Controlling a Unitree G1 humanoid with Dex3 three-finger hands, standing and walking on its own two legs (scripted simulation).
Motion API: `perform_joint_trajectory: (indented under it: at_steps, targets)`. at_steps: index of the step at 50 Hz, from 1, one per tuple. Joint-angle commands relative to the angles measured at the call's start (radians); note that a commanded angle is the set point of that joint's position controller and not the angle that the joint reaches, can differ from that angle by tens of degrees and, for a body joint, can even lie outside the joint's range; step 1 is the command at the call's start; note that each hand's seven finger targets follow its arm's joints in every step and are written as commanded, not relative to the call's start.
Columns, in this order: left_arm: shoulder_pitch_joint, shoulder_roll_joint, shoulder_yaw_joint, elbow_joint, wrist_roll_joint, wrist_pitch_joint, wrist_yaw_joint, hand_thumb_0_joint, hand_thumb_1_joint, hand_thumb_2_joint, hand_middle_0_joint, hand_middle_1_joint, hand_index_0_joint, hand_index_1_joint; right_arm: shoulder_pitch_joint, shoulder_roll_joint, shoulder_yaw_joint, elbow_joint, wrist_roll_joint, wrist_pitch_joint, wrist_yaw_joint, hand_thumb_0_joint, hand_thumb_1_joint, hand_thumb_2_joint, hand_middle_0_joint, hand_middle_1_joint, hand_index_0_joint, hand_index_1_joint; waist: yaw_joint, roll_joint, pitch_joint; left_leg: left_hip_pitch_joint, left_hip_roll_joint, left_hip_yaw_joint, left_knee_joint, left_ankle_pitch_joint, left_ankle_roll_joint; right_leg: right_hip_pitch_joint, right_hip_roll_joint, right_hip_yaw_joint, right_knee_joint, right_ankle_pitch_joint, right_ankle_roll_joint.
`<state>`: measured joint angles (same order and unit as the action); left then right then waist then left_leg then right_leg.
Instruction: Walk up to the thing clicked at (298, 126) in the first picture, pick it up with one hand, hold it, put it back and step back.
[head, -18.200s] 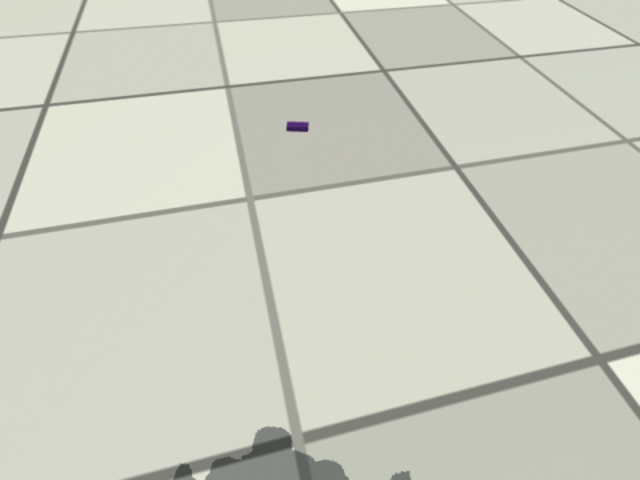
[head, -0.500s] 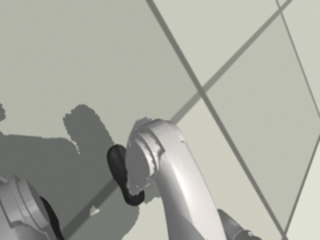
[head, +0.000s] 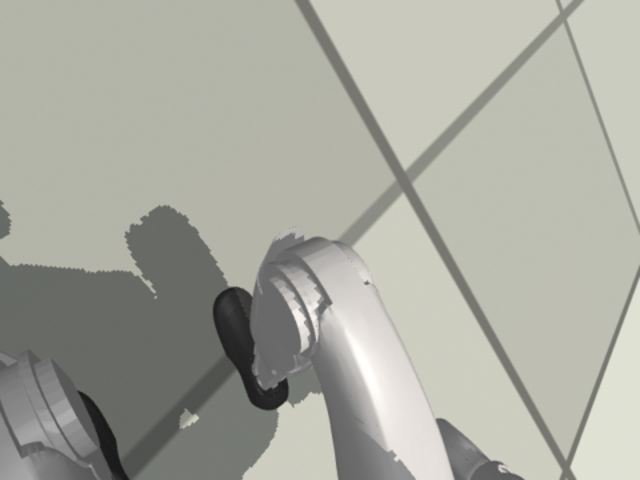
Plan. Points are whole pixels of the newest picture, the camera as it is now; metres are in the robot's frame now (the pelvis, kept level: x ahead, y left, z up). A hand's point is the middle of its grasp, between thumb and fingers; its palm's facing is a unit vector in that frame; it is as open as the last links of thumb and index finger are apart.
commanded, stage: close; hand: left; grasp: from above
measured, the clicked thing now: out of the picture +0.50 +0.34 -0.30
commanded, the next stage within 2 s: settle in 0.46 s
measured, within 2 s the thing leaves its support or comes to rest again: leaves its support in 0.86 s
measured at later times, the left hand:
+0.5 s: hand out of the picture +0.48 +0.34 -0.26, palm faces -0.46 -0.14 -0.88, open 8.3 cm
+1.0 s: hand out of the picture +0.48 +0.36 -0.23, palm faces -0.42 -0.13 -0.90, open 8.0 cm
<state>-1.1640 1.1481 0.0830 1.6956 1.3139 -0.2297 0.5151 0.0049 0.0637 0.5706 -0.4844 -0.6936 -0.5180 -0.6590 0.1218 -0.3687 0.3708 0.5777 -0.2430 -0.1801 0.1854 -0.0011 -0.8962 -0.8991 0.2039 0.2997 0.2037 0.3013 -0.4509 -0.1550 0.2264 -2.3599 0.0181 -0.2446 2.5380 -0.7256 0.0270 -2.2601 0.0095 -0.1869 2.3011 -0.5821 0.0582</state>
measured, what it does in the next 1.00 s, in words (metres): stands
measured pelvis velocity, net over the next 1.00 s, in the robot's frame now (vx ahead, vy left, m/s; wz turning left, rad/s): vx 0.00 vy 0.00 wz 0.01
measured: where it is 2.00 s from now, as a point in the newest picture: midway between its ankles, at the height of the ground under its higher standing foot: (187, 421)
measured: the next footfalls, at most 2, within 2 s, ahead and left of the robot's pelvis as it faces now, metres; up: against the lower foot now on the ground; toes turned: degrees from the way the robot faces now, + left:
none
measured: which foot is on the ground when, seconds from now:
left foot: down 0.00-1.00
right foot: down 0.00-1.00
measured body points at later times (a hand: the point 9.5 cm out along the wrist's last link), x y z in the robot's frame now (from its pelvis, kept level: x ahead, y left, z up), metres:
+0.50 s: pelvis +0.00 +0.00 +0.00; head +0.30 +0.13 +0.30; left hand +0.50 +0.34 -0.21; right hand +0.04 -0.25 -0.04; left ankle +0.06 +0.12 -0.28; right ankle +0.13 -0.12 -0.28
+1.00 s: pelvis +0.00 +0.00 +0.00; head +0.29 +0.14 +0.32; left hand +0.50 +0.36 -0.18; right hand +0.05 -0.26 -0.04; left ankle +0.06 +0.12 -0.28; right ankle +0.13 -0.12 -0.28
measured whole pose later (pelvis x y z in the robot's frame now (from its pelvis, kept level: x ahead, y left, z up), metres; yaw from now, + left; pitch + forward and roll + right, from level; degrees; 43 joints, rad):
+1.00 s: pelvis +0.00 +0.00 +0.00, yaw +0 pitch +31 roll -16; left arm -1.08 1.09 0.14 1.50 1.30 -0.21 0.40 0.01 0.32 0.18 -0.87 -0.31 -0.91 -0.26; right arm 0.17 -0.37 0.29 0.58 -0.22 -0.13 0.19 0.00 -0.91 -0.90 0.20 0.30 0.20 0.30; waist -0.40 -0.10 0.16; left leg -2.37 0.01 -0.24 2.52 -0.73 0.02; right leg -2.27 0.00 -0.18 2.29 -0.60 0.04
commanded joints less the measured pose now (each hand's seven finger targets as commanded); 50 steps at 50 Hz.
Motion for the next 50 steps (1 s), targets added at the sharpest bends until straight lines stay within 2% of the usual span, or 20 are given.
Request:
perform_joint_trajectory:
  at_steps: [1,2,3,6,8,10,12,16,18,23,29,32,34,39,41,44,46,48,49,50]
  targets:
    - [-0.218,0.183,0.007,-0.083,-0.028,0.003,0.031,0.0,0.224,0.5,-0.591,-0.641,-0.634,-0.597,0.219,-0.347,-0.094,0.041,0.005,0.012,-0.011,0.0,-0.893,-0.899,0.2,0.299,0.199,0.299,-0.069,0.595,-0.621,0.512,0.04,0.054,-0.264,0.285,-0.035,0.36,0.035,-0.091,-0.163,0.214,-0.08]
    - [-0.207,0.181,0.0,-0.077,-0.036,0.0,0.027,0.0,0.255,0.479,-0.608,-0.634,-0.656,-0.584,0.211,-0.341,-0.089,0.036,0.005,0.011,-0.01,0.0,-0.892,-0.899,0.2,0.299,0.199,0.299,-0.076,0.569,-0.597,0.482,0.04,0.056,-0.266,0.26,-0.03,0.375,0.038,-0.092,-0.169,0.2,-0.076]
    - [-0.242,0.216,0.015,-0.146,-0.032,-0.006,0.027,0.0,0.27,0.495,-0.629,-0.625,-0.671,-0.582,0.212,-0.35,-0.094,0.033,0.008,0.013,-0.013,0.0,-0.893,-0.899,0.2,0.299,0.199,0.299,-0.061,0.592,-0.635,0.512,0.042,0.053,-0.267,0.28,-0.035,0.374,0.035,-0.091,-0.169,0.209,-0.078]
    - [-0.244,0.241,0.026,-0.145,-0.018,-0.01,0.025,0.0,0.309,0.423,-0.641,-0.599,-0.697,-0.541,0.205,-0.344,-0.095,0.036,0.008,0.019,-0.017,0.0,-0.892,-0.899,0.2,0.299,0.199,0.299,-0.046,0.635,-0.67,0.546,0.044,0.051,-0.27,0.294,-0.041,0.376,0.033,-0.087,-0.158,0.211,-0.084]
    - [-0.195,0.198,-0.002,-0.087,-0.026,-0.004,0.019,0.0,0.349,0.416,-0.672,-0.577,-0.726,-0.522,0.201,-0.338,-0.093,0.026,0.007,0.019,-0.016,0.0,-0.891,-0.898,0.2,0.299,0.199,0.299,-0.059,0.568,-0.629,0.48,0.037,0.07,-0.26,0.252,-0.026,0.405,0.044,-0.082,-0.174,0.198,-0.076]
    - [-0.251,0.229,0.017,-0.148,-0.022,-0.012,0.023,0.0,0.386,0.379,-0.691,-0.574,-0.754,-0.51,0.206,-0.343,-0.095,0.033,0.009,0.021,-0.02,0.0,-0.891,-0.899,0.2,0.299,0.199,0.299,-0.049,0.606,-0.655,0.505,0.037,0.063,-0.268,0.265,-0.033,0.391,0.037,-0.085,-0.171,0.202,-0.081]
    - [-0.228,0.236,0.024,-0.131,-0.021,-0.01,0.023,0.0,0.433,0.354,-0.722,-0.564,-0.791,-0.493,0.209,-0.347,-0.101,0.034,0.007,0.024,-0.02,0.0,-0.892,-0.899,0.2,0.299,0.199,0.299,-0.046,0.618,-0.64,0.517,0.041,0.056,-0.28,0.257,-0.036,0.368,0.038,-0.089,-0.169,0.185,-0.082]
    - [-0.213,0.217,0.013,-0.136,-0.017,-0.006,0.015,0.0,0.51,0.35,-0.783,-0.551,-0.852,-0.48,0.212,-0.336,-0.092,0.029,0.008,0.026,-0.015,0.0,-0.892,-0.899,0.2,0.299,0.199,0.299,-0.046,0.604,-0.66,0.521,0.039,0.06,-0.267,0.296,-0.032,0.391,0.037,-0.085,-0.161,0.223,-0.078]
    - [-0.221,0.203,0.001,-0.119,-0.026,-0.007,0.015,0.0,0.55,0.388,-0.838,-0.525,-0.891,-0.471,0.21,-0.349,-0.101,0.029,0.008,0.027,-0.021,0.0,-0.893,-0.899,0.2,0.299,0.199,0.299,-0.06,0.569,-0.628,0.486,0.036,0.066,-0.257,0.265,-0.026,0.377,0.04,-0.084,-0.171,0.203,-0.078]
    - [-0.218,0.238,0.023,-0.131,-0.016,-0.009,0.016,0.0,0.682,0.352,-0.932,-0.503,-0.993,-0.441,0.218,-0.339,-0.089,0.03,0.006,0.032,-0.02,0.0,-0.894,-0.899,0.2,0.299,0.199,0.299,-0.048,0.6,-0.666,0.526,0.04,0.056,-0.274,0.3,-0.033,0.399,0.038,-0.086,-0.167,0.222,-0.078]
    - [-0.202,0.225,0.006,-0.113,-0.02,-0.008,0.01,0.0,0.724,0.365,-1.019,-0.515,-1.085,-0.451,0.204,-0.348,-0.098,0.011,0.01,0.034,-0.027,0.0,-0.906,-0.902,0.2,0.3,0.2,0.3,-0.046,0.567,-0.624,0.483,0.035,0.063,-0.275,0.24,-0.027,0.386,0.041,-0.083,-0.174,0.18,-0.079]
    - [-0.217,0.241,0.021,-0.15,-0.02,-0.002,0.006,0.0,0.718,0.355,-1.033,-0.468,-1.087,-0.416,0.216,-0.351,-0.115,0.024,0.007,0.039,-0.027,0.0,-0.905,-0.901,0.2,0.3,0.2,0.3,-0.033,0.634,-0.665,0.524,0.038,0.065,-0.287,0.262,-0.033,0.387,0.039,-0.079,-0.168,0.191,-0.083]
    - [-0.227,0.239,0.034,-0.16,-0.025,0.001,0.003,0.0,0.731,0.354,-1.054,-0.442,-1.101,-0.396,0.216,-0.341,-0.102,0.021,0.012,0.043,-0.024,0.0,-0.905,-0.901,0.2,0.3,0.2,0.3,-0.038,0.618,-0.674,0.519,0.038,0.054,-0.281,0.275,-0.037,0.371,0.037,-0.088,-0.168,0.198,-0.085]
    - [-0.218,0.239,0.046,-0.215,-0.022,0.005,-0.018,0.0,0.774,0.358,-1.096,-0.418,-1.138,-0.377,0.225,-0.349,-0.123,0.021,0.014,0.048,-0.025,0.0,-0.905,-0.901,0.2,0.3,0.199,0.3,-0.033,0.641,-0.708,0.554,0.034,0.071,-0.264,0.328,-0.037,0.396,0.036,-0.077,-0.169,0.235,-0.089]
    - [-0.24,0.278,0.08,-0.306,-0.019,0.004,-0.022,0.0,0.799,0.383,-1.114,-0.425,-1.154,-0.387,0.232,-0.35,-0.14,0.022,0.015,0.053,-0.023,0.0,-0.904,-0.901,0.2,0.3,0.199,0.3,-0.003,0.705,-0.776,0.597,0.035,0.076,-0.27,0.359,-0.043,0.411,0.034,-0.074,-0.165,0.252,-0.093]
    - [-0.198,0.229,0.077,-0.306,-0.026,0.012,-0.044,0.0,0.826,0.408,-1.145,-0.43,-1.179,-0.397,0.241,-0.347,-0.164,0.02,0.016,0.058,-0.017,0.0,-0.905,-0.901,0.2,0.299,0.199,0.299,-0.001,0.693,-0.761,0.585,0.029,0.086,-0.273,0.341,-0.042,0.388,0.036,-0.071,-0.172,0.23,-0.099]
    - [-0.211,0.242,0.098,-0.364,-0.028,0.014,-0.057,0.0,0.864,0.422,-1.173,-0.427,-1.206,-0.396,0.249,-0.34,-0.175,0.021,0.023,0.065,-0.015,0.0,-0.904,-0.9,0.2,0.299,0.199,0.299,0.015,0.715,-0.79,0.588,0.025,0.089,-0.28,0.342,-0.045,0.386,0.032,-0.069,-0.172,0.229,-0.103]
    - [-0.198,0.188,0.086,-0.389,-0.04,0.024,-0.079,0.0,0.884,0.431,-1.176,-0.444,-1.214,-0.408,0.262,-0.34,-0.202,0.027,0.03,0.069,-0.01,0.0,-0.903,-0.899,0.2,0.299,0.199,0.299,0.015,0.726,-0.788,0.611,0.025,0.088,-0.29,0.349,-0.047,0.355,0.03,-0.068,-0.172,0.221,-0.106]
    - [-0.17,0.184,0.093,-0.395,-0.044,0.028,-0.087,0.0,0.879,0.44,-1.181,-0.43,-1.212,-0.4,0.265,-0.334,-0.205,0.025,0.033,0.075,-0.009,0.0,-0.903,-0.899,0.2,0.299,0.199,0.299,0.031,0.711,-0.81,0.615,0.023,0.085,-0.296,0.357,-0.048,0.355,0.03,-0.071,-0.171,0.223,-0.107]
    - [-0.186,0.158,0.075,-0.419,-0.046,0.03,-0.103,0.0,0.874,0.437,-1.176,-0.435,-1.208,-0.405,0.266,-0.333,-0.215,0.028,0.039,0.078,-0.008,0.0,-0.903,-0.899,0.2,0.299,0.199,0.299,0.024,0.721,-0.813,0.615,0.021,0.091,-0.3,0.353,-0.046,0.349,0.03,-0.064,-0.173,0.222,-0.106]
